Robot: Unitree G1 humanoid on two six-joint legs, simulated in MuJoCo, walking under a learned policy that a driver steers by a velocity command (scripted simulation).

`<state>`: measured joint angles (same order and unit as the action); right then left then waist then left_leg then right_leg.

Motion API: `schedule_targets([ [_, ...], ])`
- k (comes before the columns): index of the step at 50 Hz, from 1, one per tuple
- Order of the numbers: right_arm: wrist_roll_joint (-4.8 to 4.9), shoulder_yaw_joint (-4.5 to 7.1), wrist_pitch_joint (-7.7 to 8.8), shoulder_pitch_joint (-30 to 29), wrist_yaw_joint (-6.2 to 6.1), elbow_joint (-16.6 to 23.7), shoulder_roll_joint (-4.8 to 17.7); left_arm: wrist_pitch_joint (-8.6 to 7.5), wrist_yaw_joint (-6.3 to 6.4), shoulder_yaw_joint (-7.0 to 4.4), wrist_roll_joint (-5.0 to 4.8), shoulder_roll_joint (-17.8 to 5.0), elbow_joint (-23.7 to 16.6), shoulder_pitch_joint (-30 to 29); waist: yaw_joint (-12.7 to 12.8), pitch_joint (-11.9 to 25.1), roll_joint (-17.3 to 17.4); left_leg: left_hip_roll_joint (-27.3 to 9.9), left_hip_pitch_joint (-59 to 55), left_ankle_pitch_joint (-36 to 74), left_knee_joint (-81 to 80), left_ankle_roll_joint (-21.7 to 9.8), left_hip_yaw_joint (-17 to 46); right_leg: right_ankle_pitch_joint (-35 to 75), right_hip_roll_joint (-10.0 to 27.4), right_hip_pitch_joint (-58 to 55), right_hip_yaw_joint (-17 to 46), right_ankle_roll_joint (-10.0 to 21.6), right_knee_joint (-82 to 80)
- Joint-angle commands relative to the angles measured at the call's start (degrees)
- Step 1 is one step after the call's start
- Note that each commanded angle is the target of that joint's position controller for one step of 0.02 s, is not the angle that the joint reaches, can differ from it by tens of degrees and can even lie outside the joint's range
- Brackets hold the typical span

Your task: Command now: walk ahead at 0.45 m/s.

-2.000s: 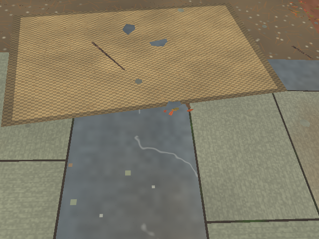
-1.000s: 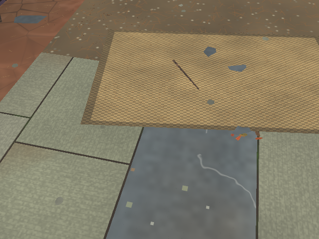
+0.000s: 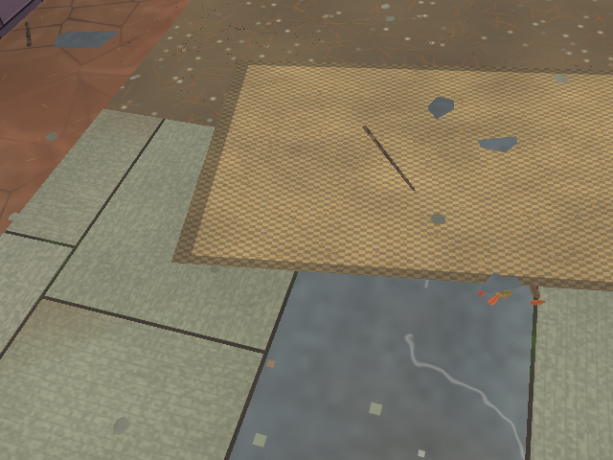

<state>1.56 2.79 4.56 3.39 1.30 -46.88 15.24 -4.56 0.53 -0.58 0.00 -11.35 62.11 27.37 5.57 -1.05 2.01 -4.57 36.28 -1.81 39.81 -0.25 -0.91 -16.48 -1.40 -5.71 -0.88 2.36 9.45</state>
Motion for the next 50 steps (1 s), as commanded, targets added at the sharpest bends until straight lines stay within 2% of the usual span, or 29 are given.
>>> schedule_targets([
  [1,0.39,-0.5,1.01,-11.0,0.86,6.4,1.5,-0.34,0.64,-2.0,-0.67,-10.7,-1.6,2.6,-0.2,-8.3,-7.7,2.0,-0.6,4.0,-6.8,-0.6,-1.7,18.9,13.9,6.6,6.0,7.6,-4.9],
  [3,0.39,-0.25,1.28,-11.6,1.36,7.1,2.7,-0.09,0.7,-2.44,-1.02,-11.1,-1.7,2.3,-1.7,-8.0,-7.6,2.2,-1.4,2.8,-9.2,-2.3,-0.9,24.1,15.6,2.6,5.4,6.8,-2.7],
  [5,0.17,0.82,1.46,-7.6,1.44,6.3,5.2,0.38,0.7,-3.09,-0.71,-12.5,-2.4,0.8,-5.2,-3.5,-8.9,4.5,-8.7,-0.1,-9.5,-4.4,-2.0,42.0,16.3,-0.6,4.3,5.6,4.0],
  [6,0.18,1.89,1.35,-1.1,1.15,4.5,7.1,0.88,0.67,-3.32,-0.36,-12.9,-2.9,-0.2,-8.9,1.1,-9.7,6.3,-17.2,-1.4,-9.0,-5.8,-3.2,52.3,15.4,-0.5,3.0,4.7,12.0],
  [7,0.39,3.2,1.03,9.0,0.61,1.4,9.2,1.34,0.65,-3.1,0.05,-12.4,-3.5,-0.8,-13.7,7.2,-9.1,6.5,-30.7,-0.9,-9.3,-7.6,-3.1,54.1,13.0,4.3,1.5,3.1,23.8],
  [8,-0.39,4.19,0.59,19.4,-0.14,-0.9,13.1,1.34,0.59,-2.12,1.15,-9.9,-5.1,0.0,-16.2,15.4,-1.9,-5.2,-49.3,-4.9,-7.8,-11.1,11.0,34.3,9.4,18.7,0.2,1.8,42.5],
  [9,-0.98,4.15,0.58,21.5,0.65,-2.5,15.0,0.07,-0.22,0.18,0.27,-0.6,-5.0,8.1,-10.6,24.8,15.0,-18.1,-63.5,-22.3,-18.1,-20.3,41.0,-13.2,-2.2,37.5,3.6,-1.0,61.7],
  [10,-0.66,2.61,0.8,18.8,0.76,-2.4,9.1,-1.6,-0.58,-1.36,-1.46,-7.3,-5.4,2.3,-12.5,18.4,8.9,-16.0,-57.8,-27.1,-24.4,-17.4,43.9,-15.2,0.3,43.4,9.6,0.5,68.0],
  [11,-0.59,1.97,1.16,13.2,0.65,-1.8,7.2,-2.55,-0.69,-2.4,-3.02,-10.5,-7.9,-4.1,-10.9,8.7,6.4,-14.5,-48.8,-22.7,-25.5,-15.0,34.7,-10.0,3.1,46.8,7.6,1.4,68.6],
  [12,-0.87,1.63,1.57,8.5,0.79,-1.0,6.4,-2.95,-0.23,-2.42,-2.78,-10.3,-8.5,-6.9,-8.9,4.8,0.3,-12.7,-39.6,-13.8,-27.0,-14.1,27.5,-4.3,6.2,44.1,6.6,1.5,66.0],
  [13,-1.51,1.35,1.92,6.1,1.04,-0.9,5.2,-2.73,0.14,-2.89,-1.94,-9.9,-8.6,-7.7,-7.0,2.6,-1.0,-10.6,-33.1,-7.2,-28.2,-13.6,21.8,-1.2,8.0,41.4,6.0,1.2,63.1],
  [14,-2.1,1.01,2.19,5.1,1.16,-1.2,4.1,-1.99,0.18,-2.97,-1.53,-8.7,-8.4,-6.1,-5.0,2.6,0.6,-8.8,-29.2,-4.8,-29.8,-13.2,17.9,0.6,9.6,37.7,6.5,1.0,61.3],
  [17,-1.49,0.89,2.59,6.6,0.99,-3.2,4.2,-0.16,0.38,-3.03,-1.13,-6.7,-9.4,-6.7,-3.4,0.0,1.5,-7.5,-23.6,-2.8,-33.5,-14.2,12.5,1.7,10.8,37.3,5.2,-0.3,55.5],
  [21,-1.5,1.41,2.17,10.8,-0.72,-5.0,7.1,-0.12,0.27,-3.17,-0.14,-7.3,-13.6,-16.7,-5.5,-3.0,0.0,-6.6,-24.9,-0.8,-35.5,-13.9,8.9,13.8,11.1,44.3,4.2,-2.6,41.4],
  [24,-1.0,1.46,1.75,14.0,-1.35,-6.0,8.1,-0.8,-0.47,-2.5,-0.33,-6.1,-15.5,-23.6,-7.9,-3.4,-0.1,-4.7,-25.6,1.0,-35.3,-11.9,4.8,22.5,8.5,40.9,1.5,-2.7,29.2],
  [28,-0.33,1.64,0.83,19.0,-1.54,-8.4,8.7,-1.09,-1.67,-2.08,-1.03,-6.5,-18.2,-30.0,-9.9,-4.3,0.1,-7.5,-33.5,1.2,-32.6,-11.4,4.9,22.1,6.9,41.8,1.4,-1.9,22.4],
  [32,-0.37,2.28,-0.66,18.3,-1.83,-8.8,10.1,-1.61,-2.72,-3.0,-1.17,-9.5,-19.2,-27.8,-6.6,-1.5,2.0,-10.3,-41.0,14.3,-24.8,-9.3,5.5,13.1,4.7,36.6,0.5,1.2,19.3],
  [33,-0.51,2.21,-1.06,17.0,-1.83,-8.5,10.1,-1.67,-2.63,-3.99,-1.13,-11.2,-17.6,-21.8,-3.1,2.2,2.3,-8.6,-40.4,23.8,-17.4,-8.2,3.7,12.5,2.8,28.2,-1.3,2.6,18.2],
  [34,-1.02,1.51,-1.3,17.1,-1.87,-8.0,8.5,-1.6,-2.17,-5.51,-1.01,-14.2,-14.6,-11.5,1.1,9.0,1.3,-5.3,-35.0,24.7,-5.1,-6.4,1.4,13.4,3.3,13.4,-0.6,4.7,19.2],
  [35,-1.79,-0.27,-0.65,22.3,-1.5,-6.4,3.3,-1.41,-1.8,-6.94,0.34,-20.1,-13.0,-2.6,0.8,19.1,-8.8,1.1,-15.1,6.3,17.1,-2.9,-1.7,10.3,17.8,-10.2,19.7,12.0,19.8],
  [36,-1.43,-1.41,0.7,25.0,-1.08,-7.5,0.0,-1.1,-2.23,-6.55,-0.16,-19.1,-12.0,-0.2,0.1,24.6,-17.6,8.6,-1.2,-31.0,29.6,-1.5,4.0,0.0,24.5,-18.9,41.6,16.9,10.1],
  [37,0.38,0.33,1.78,19.5,-0.78,-6.7,6.9,-1.24,-2.2,-5.03,-0.54,-14.3,-12.5,-3.2,0.7,17.6,-12.6,5.0,5.3,-30.3,35.3,-2.8,8.2,-4.7,22.5,-14.2,38.1,13.9,7.9],
  [38,1.2,0.71,2.44,14.8,-0.78,-5.2,8.5,-1.32,-2.03,-4.42,-0.53,-12.5,-13.8,-8.7,-0.6,10.1,-9.8,1.8,7.1,-24.6,34.5,-3.7,6.4,-1.2,20.8,-5.7,30.0,11.8,6.6],
  [39,0.64,0.83,2.51,12.5,-1.17,-5.1,8.1,-1.36,-2.04,-3.92,-0.16,-11.0,-14.6,-12.9,-2.2,6.1,-6.0,-0.8,4.9,-19.3,31.5,-3.6,5.1,4.6,18.7,2.5,23.8,10.9,4.8],
  [40,-0.09,1.15,2.04,12.3,-1.41,-5.2,7.4,-1.53,-2.21,-3.53,0.34,-9.6,-14.9,-15.1,-4.1,3.5,-5.6,-2.6,1.8,-15.9,28.3,-3.2,5.1,9.0,16.5,8.5,19.1,10.2,2.8],
  [42,-0.46,0.98,0.62,14.3,-1.47,-5.8,4.7,-1.87,-2.49,-3.33,0.56,-8.7,-14.4,-15.6,-6.2,3.0,-6.4,-3.9,-2.8,-12.9,25.3,-2.5,5.0,12.7,14.4,13.5,14.6,10.2,-0.3],
  [44,-0.76,0.96,-0.3,13.1,-1.66,-5.3,3.9,-2.25,-2.25,-3.66,0.28,-10.0,-13.3,-14.1,-6.8,1.4,-5.7,-4.3,-1.2,-10.2,21.8,-1.5,4.5,17.1,14.0,15.0,11.4,11.0,-2.0],
  [47,-1.72,1.2,-0.22,5.9,-1.82,-2.6,4.1,-1.82,-1.29,-3.92,-0.04,-11.0,-11.7,-10.3,-5.3,-0.8,-4.4,-4.1,3.8,-2.2,11.8,0.2,4.1,20.4,13.3,13.5,9.7,11.0,-3.0],
  [50,-1.53,0.92,0.56,-0.5,-1.38,-0.6,3.1,-1.18,-0.49,-4.04,-0.52,-11.6,-10.9,-7.7,-3.7,-1.9,-4.9,-1.8,2.0,6.0,-0.1,1.0,3.2,18.7,11.2,13.3,7.7,9.5,-2.9],
])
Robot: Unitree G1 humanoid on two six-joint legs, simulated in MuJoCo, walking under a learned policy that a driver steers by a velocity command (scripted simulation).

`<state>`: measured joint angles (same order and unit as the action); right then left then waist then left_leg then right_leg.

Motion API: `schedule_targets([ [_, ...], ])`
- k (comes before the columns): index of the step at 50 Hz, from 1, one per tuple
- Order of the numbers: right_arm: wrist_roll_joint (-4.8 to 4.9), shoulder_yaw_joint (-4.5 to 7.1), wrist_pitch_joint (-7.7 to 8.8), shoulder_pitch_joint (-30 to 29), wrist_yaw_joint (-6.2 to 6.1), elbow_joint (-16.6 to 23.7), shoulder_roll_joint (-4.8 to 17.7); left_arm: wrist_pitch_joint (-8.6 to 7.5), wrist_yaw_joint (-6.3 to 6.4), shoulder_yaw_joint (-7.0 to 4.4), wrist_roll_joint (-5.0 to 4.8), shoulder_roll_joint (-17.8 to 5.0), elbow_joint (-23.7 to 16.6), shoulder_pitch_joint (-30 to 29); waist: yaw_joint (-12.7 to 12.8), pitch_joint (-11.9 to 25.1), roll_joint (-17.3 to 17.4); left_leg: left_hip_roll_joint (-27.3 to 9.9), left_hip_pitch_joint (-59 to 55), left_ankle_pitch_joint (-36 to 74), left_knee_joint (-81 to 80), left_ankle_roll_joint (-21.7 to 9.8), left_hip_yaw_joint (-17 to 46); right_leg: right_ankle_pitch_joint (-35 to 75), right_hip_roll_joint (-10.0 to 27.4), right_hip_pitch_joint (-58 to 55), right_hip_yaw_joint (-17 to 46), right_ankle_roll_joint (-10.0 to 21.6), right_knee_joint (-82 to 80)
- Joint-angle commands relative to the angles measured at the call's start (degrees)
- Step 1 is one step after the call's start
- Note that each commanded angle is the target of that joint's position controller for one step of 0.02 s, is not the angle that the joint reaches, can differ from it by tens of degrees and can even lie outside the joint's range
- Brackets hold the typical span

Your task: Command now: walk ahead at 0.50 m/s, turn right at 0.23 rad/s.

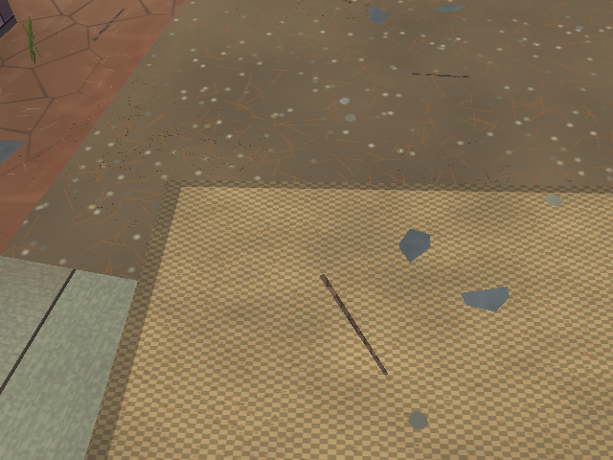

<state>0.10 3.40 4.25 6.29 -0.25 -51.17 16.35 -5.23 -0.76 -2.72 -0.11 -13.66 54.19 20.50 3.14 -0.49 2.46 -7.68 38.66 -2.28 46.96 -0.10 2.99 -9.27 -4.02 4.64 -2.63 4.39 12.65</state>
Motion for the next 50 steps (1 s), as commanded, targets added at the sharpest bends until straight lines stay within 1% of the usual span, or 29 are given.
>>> schedule_targets([
  [1,0.08,0.14,1.1,-5.7,0.38,4.3,1.8,-0.37,1.03,-1.99,-0.57,-9.7,-2.6,0.3,-0.5,-2.8,-5.2,2.2,-1.4,8.1,-10.4,1.0,-1.2,10.6,13.7,2.8,9.4,7.2,-6.0],
  [5,0.68,-0.19,2.01,-12.0,1.44,6.5,2.2,0.48,1.51,-2.28,-1.16,-9.7,-1.0,4.2,1.0,-3.9,-5.9,4.0,-2.5,7.7,-17.3,0.9,-0.5,9.7,15.4,-1.8,11.9,7.0,-2.6],
  [8,0.86,0.44,2.89,-11.1,2.03,7.0,4.5,1.33,2.17,-2.99,-1.29,-10.5,-1.1,3.7,-1.0,-3.0,-7.3,4.7,-7.2,3.5,-20.5,-0.3,0.4,11.5,17.4,-4.5,14.9,5.7,1.6],
  [9,0.9,0.84,3.13,-8.9,2.0,6.6,5.5,1.64,2.23,-3.23,-1.21,-10.9,-1.4,3.1,-2.4,-1.9,-8.1,5.4,-11.1,1.1,-20.8,-0.9,-0.3,14.5,17.4,-4.5,15.4,5.2,4.0],
  [10,0.82,1.74,3.31,-3.4,1.74,5.1,7.0,1.86,2.2,-3.11,-1.1,-10.4,-2.0,2.1,-5.3,1.2,-8.2,6.3,-19.2,-0.2,-22.1,-2.1,-1.4,20.5,15.4,-3.5,14.4,4.1,9.6],
  [11,0.21,2.93,3.48,6.1,1.26,2.9,9.7,1.93,2.06,-2.38,-0.53,-8.5,-3.2,1.2,-9.4,8.7,-6.9,3.2,-34.0,-0.1,-19.7,-4.6,0.8,19.3,11.8,2.1,12.4,2.5,21.6],
  [12,-0.67,4.14,3.3,14.4,0.78,2.0,14.5,1.5,1.92,-1.15,0.0,-3.9,-5.1,4.2,-10.0,18.2,2.9,-9.8,-55.7,-4.1,-18.8,-10.0,16.9,2.5,4.2,20.1,7.5,-1.1,41.9],
  [13,-0.39,3.85,2.62,15.5,1.16,1.7,14.1,0.62,1.77,-0.13,-1.2,-1.1,-5.9,9.2,-8.0,24.0,17.0,-17.7,-63.8,-14.8,-26.9,-14.8,37.7,-26.3,0.6,34.1,8.6,-2.4,55.2],
  [14,0.01,2.32,2.52,12.7,1.07,2.3,8.3,0.44,1.89,-1.81,-2.51,-7.6,-5.7,5.5,-8.5,16.7,10.2,-15.3,-57.7,-21.3,-29.2,-12.3,33.7,-23.8,4.5,38.5,11.6,-2.1,61.0],
  [15,0.33,1.63,2.43,8.9,0.94,2.9,5.9,0.61,2.06,-2.44,-2.76,-9.5,-6.9,1.3,-8.0,9.2,6.1,-13.7,-49.0,-19.5,-30.5,-10.0,24.6,-18.3,6.9,39.7,9.8,-1.8,60.9],
  [16,0.02,1.23,2.39,5.4,1.03,3.0,4.7,0.87,2.24,-2.63,-2.16,-8.9,-7.1,-0.4,-6.3,5.2,2.7,-11.4,-41.1,-14.6,-32.4,-9.2,18.6,-13.7,9.2,37.2,9.0,-1.9,58.9],
  [17,-0.46,0.98,2.44,3.3,1.04,2.8,3.6,1.34,2.19,-2.93,-1.73,-7.8,-7.3,-0.5,-4.7,2.8,3.5,-9.6,-35.5,-10.8,-34.3,-8.8,13.7,-10.6,10.9,34.5,9.2,-2.0,56.5],
  [19,-0.86,1.11,2.74,1.6,1.03,2.2,3.2,2.71,1.79,-2.84,-1.89,-5.1,-7.8,0.3,-2.9,1.0,4.8,-7.9,-29.9,-6.8,-37.6,-9.1,6.8,-7.9,12.6,30.8,8.4,-2.3,54.6],
  [22,-0.79,1.87,3.2,2.3,0.52,1.1,5.1,3.81,1.71,-2.93,-1.47,-4.6,-10.3,-2.8,-2.6,-0.8,2.2,-8.2,-29.4,-0.3,-39.8,-10.6,0.7,-2.5,13.3,34.1,8.5,-3.1,50.4],
  [27,-0.59,2.52,2.36,4.2,-0.36,0.5,7.6,3.15,-0.02,-2.2,-1.2,-3.8,-13.4,-10.8,-4.9,-2.6,0.2,-6.8,-32.4,4.8,-40.3,-9.5,-8.6,10.1,12.2,33.9,5.1,-3.3,34.4],
  [32,0.72,3.3,0.49,8.7,-0.6,-0.5,10.1,3.26,-1.88,-1.7,-1.19,-4.1,-17.8,-18.8,-7.3,-5.0,-0.2,-9.4,-41.1,8.4,-37.4,-8.1,-12.4,7.0,10.5,34.9,1.0,-1.5,25.9],
  [33,1.03,3.49,0.04,8.8,-0.61,-0.5,10.6,3.35,-2.15,-1.89,-1.17,-4.6,-18.4,-19.1,-6.8,-4.8,0.2,-9.9,-42.8,12.6,-35.5,-7.6,-13.1,4.4,9.7,34.0,0.1,-0.7,25.0],
  [35,1.55,4.01,-0.74,7.8,-0.78,0.0,12.3,3.69,-2.31,-2.93,-1.07,-6.7,-18.8,-16.0,-3.9,-1.5,2.3,-9.8,-44.5,30.9,-27.4,-6.4,-15.0,-1.4,6.0,27.1,-3.1,1.5,24.5],
  [36,1.79,4.15,-1.25,7.1,-0.85,0.2,12.8,3.82,-2.21,-4.07,-1.22,-8.6,-17.6,-10.2,-0.4,1.8,2.4,-8.9,-43.7,38.4,-18.6,-5.6,-16.2,-2.4,3.3,19.5,-4.7,3.1,23.1],
  [37,1.8,3.71,-1.48,6.6,-0.92,0.6,11.8,3.98,-1.59,-6.02,-1.39,-11.9,-14.9,-0.5,4.7,6.9,0.8,-6.5,-38.0,36.7,-5.7,-3.6,-17.7,1.2,0.6,5.1,-4.7,5.3,19.5],
  [38,-0.42,2.25,-1.02,8.2,-0.76,1.9,7.7,4.59,-0.21,-7.88,-1.61,-17.6,-13.3,7.0,6.1,11.8,-9.1,-3.2,-21.8,10.7,13.5,-0.7,-17.9,2.3,10.3,-11.9,11.0,9.1,18.5],
  [39,-0.92,0.33,1.01,10.7,-0.11,5.5,1.9,3.74,-0.39,-7.74,-1.55,-21.6,-15.5,2.6,-0.6,17.7,-19.7,9.7,0.8,-31.4,31.4,2.1,-8.0,-10.0,22.5,-25.7,45.9,20.4,7.8],
  [40,1.37,1.28,3.25,4.5,0.76,6.1,7.3,2.75,-1.11,-6.04,-1.04,-16.2,-16.3,3.8,3.7,19.1,-10.9,7.4,6.8,-30.1,34.6,0.5,2.2,-11.8,23.6,-26.0,48.3,18.9,2.6],
  [41,2.87,1.45,4.23,1.3,1.14,7.3,8.1,1.9,-1.23,-5.17,-0.63,-13.4,-15.8,2.2,3.0,11.9,-8.9,5.0,9.7,-25.2,32.4,-1.1,1.5,-7.8,21.9,-20.7,39.7,16.4,3.1],
  [42,1.92,1.31,4.53,1.5,0.77,6.6,7.3,1.44,-1.24,-4.64,-0.77,-11.8,-16.2,-1.4,0.2,7.1,-3.3,2.4,6.7,-20.6,26.8,-1.4,1.6,-1.3,19.1,-11.8,32.4,14.2,3.4],
  [43,0.54,1.81,4.17,2.1,0.36,5.9,7.9,1.31,-0.99,-4.02,-0.58,-9.9,-16.9,-5.0,-1.9,5.3,-3.2,0.6,2.4,-17.9,21.5,-1.1,1.8,4.1,17.0,-5.1,27.3,12.6,3.1],
  [45,-0.02,2.15,2.61,3.7,0.54,5.7,7.8,1.22,-0.45,-3.57,0.03,-9.5,-18.1,-7.3,-4.1,4.0,-4.4,0.0,-2.9,-15.0,17.1,0.1,1.7,9.7,15.0,2.0,24.0,12.3,0.8],
  [48,-1.02,1.68,1.39,0.4,0.25,7.2,5.6,0.93,0.73,-4.08,-0.55,-11.5,-17.4,-5.0,-3.8,2.1,-3.7,1.4,-2.4,-8.6,8.3,2.9,0.4,14.0,13.1,5.9,19.7,12.4,-0.7],
  [50,-1.0,1.23,1.4,-4.0,0.26,8.7,4.6,1.14,1.41,-4.2,-0.72,-11.8,-16.9,-3.3,-2.4,0.9,-4.6,2.8,-2.2,-1.2,-0.4,3.8,0.4,11.8,11.4,6.7,17.8,10.9,-0.6],
])
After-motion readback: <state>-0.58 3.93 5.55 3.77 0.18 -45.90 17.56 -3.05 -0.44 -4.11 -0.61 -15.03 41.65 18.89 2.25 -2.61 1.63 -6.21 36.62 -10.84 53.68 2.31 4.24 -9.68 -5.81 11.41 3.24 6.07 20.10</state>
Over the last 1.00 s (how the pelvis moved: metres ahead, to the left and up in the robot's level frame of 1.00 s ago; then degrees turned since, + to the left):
0.58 -0.03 0.01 -1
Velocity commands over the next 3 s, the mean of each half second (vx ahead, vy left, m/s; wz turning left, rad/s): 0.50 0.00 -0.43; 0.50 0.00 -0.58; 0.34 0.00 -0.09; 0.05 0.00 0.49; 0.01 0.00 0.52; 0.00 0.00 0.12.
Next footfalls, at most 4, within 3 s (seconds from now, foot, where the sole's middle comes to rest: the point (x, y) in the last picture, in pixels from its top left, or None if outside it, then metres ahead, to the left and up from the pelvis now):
0.22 left None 0.32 0.15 -0.79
0.74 right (432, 458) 0.51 -0.18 -0.79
1.24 left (416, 314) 0.87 -0.17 -0.79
1.72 right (505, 351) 0.78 -0.38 -0.79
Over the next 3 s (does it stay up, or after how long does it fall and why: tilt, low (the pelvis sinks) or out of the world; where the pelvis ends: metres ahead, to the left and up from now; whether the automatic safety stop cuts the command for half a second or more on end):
stays up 0.80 -0.24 -0.01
